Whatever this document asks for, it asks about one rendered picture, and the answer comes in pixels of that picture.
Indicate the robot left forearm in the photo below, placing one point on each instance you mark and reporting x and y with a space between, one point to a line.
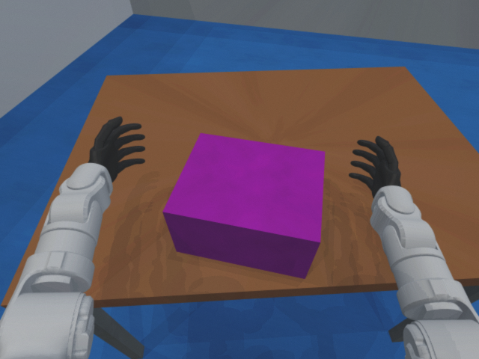
62 261

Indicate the carton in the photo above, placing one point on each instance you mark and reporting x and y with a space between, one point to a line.
249 203

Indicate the right robot hand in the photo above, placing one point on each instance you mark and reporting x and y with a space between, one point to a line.
385 170

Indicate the table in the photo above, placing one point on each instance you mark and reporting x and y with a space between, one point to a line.
329 110

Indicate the robot right upper arm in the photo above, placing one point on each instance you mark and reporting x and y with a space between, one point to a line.
441 339

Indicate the robot right forearm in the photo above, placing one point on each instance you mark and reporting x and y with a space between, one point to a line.
426 288

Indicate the left robot hand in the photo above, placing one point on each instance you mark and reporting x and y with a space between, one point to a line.
106 147

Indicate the robot left upper arm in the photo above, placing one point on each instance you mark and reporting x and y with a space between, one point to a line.
49 325

